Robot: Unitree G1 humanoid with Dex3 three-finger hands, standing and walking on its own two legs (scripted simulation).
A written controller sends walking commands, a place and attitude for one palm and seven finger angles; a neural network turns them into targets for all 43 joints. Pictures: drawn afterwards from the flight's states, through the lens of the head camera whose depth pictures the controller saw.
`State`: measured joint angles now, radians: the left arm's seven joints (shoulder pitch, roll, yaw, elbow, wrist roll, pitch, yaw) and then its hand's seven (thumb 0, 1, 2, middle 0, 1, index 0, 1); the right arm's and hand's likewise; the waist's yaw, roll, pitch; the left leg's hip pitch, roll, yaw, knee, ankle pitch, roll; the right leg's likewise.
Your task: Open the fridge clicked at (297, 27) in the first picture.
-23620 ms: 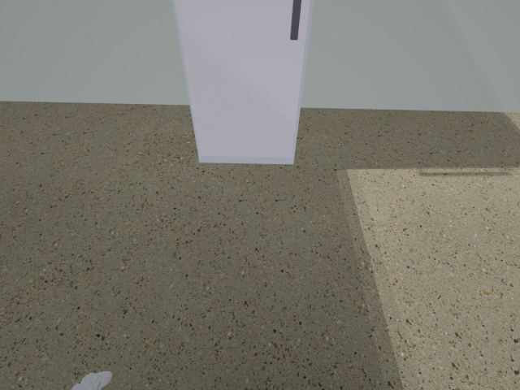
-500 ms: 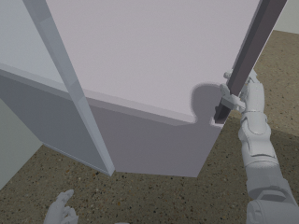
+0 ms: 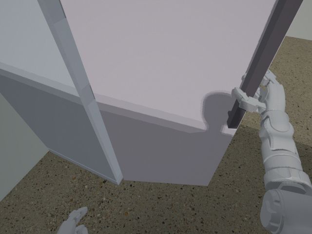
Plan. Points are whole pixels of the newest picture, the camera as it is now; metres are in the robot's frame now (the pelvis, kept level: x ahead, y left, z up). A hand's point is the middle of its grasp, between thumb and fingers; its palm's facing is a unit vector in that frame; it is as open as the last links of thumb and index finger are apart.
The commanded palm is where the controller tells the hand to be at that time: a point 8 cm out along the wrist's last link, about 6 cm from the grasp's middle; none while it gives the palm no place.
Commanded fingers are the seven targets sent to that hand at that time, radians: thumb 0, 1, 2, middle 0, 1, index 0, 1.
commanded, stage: loosen the grip on the handle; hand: right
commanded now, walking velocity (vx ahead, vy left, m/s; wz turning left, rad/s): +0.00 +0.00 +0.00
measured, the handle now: (260, 54) +0.49 -0.19 +0.23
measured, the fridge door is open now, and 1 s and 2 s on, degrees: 69 70 70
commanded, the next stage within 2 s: slip the hand off the handle in 0.44 s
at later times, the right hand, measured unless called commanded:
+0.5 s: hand (245, 105) +0.44 -0.18 +0.11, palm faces +0.15 +0.98 -0.12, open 14.3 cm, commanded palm +0.40 -0.23 +0.12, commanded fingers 0.00 0.55 -0.20 0.25 1.15 0.25 1.15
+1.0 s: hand (271, 111) +0.43 -0.25 +0.11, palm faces +0.17 +0.98 -0.13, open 14.7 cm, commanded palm +0.40 -0.29 +0.11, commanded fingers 0.00 0.55 -0.20 0.25 1.15 0.25 1.15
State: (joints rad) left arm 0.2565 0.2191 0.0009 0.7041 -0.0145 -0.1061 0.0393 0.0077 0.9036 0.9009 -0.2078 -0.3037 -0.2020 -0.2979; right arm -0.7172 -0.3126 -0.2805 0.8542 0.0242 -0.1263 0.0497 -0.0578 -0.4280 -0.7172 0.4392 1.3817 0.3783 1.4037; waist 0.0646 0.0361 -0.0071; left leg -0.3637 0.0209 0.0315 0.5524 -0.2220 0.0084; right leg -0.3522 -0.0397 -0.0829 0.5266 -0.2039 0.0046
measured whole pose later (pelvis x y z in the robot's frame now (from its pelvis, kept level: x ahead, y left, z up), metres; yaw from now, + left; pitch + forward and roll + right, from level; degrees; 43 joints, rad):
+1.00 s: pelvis +0.03 -0.02 -0.01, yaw -1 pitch +6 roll +1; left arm 0.30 0.26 -0.01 0.66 -0.03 -0.08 0.05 0.01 0.91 0.90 -0.20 -0.30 -0.20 -0.30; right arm -0.49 -0.38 -0.29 0.68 0.09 -0.26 0.13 -0.01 0.55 -0.20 0.26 1.16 0.25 1.16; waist 0.02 0.00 -0.06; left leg -0.44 0.02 0.05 0.66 -0.32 -0.01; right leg -0.47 -0.03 -0.04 0.70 -0.34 -0.02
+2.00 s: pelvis +0.02 +0.00 -0.01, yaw -2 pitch +1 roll +1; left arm 0.24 0.26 -0.05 0.63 -0.04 -0.19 0.09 0.01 0.90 0.90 -0.20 -0.30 -0.20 -0.30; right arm -0.03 -0.32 -0.30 0.18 0.28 -0.16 0.25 -0.01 0.55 -0.20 0.26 1.15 0.25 1.15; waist -0.05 -0.03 -0.05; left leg -0.36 0.01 0.08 0.67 -0.33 0.01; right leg -0.40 -0.03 0.00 0.70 -0.33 0.01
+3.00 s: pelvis +0.05 -0.02 +0.01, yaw -1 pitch -5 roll +0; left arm 0.20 0.22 -0.04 0.67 0.01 -0.15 0.08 0.01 0.90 0.90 -0.21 -0.30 -0.20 -0.30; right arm 0.36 -0.35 -0.32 -0.29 0.06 -0.06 -0.09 0.00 -0.33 -0.63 0.23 0.64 0.23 0.63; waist -0.08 -0.04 0.01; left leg -0.07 0.03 0.04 0.40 -0.24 -0.02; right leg -0.08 0.00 -0.05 0.42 -0.24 -0.02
